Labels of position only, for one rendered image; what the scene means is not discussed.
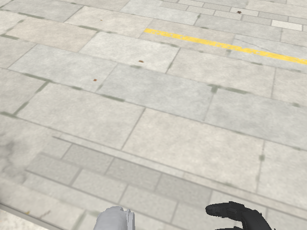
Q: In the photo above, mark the robot right hand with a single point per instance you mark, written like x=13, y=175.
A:
x=251, y=219

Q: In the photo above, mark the robot left thigh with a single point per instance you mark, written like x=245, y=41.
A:
x=115, y=219

